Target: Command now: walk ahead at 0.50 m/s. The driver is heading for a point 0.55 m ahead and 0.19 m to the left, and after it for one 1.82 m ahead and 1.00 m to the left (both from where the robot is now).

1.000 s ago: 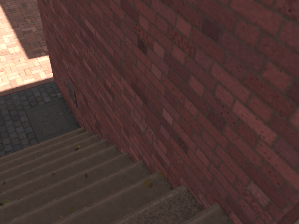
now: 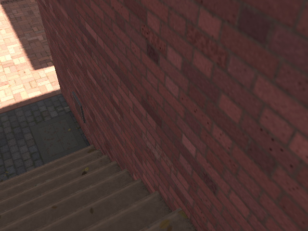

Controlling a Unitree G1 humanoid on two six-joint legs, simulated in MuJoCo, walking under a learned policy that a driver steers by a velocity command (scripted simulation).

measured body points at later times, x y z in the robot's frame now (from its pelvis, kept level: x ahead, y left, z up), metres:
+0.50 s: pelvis +0.15 -0.01 -0.03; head +0.19 -0.04 +0.42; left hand +0.10 +0.29 -0.13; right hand +0.36 -0.26 -0.14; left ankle +0.26 +0.17 -0.69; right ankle +0.16 -0.14 -0.72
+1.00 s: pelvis +0.38 +0.13 -0.25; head +0.39 +0.14 +0.20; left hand +0.45 +0.42 -0.36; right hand +0.41 -0.12 -0.39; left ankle +0.26 +0.18 -0.91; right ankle +0.60 +0.07 -0.91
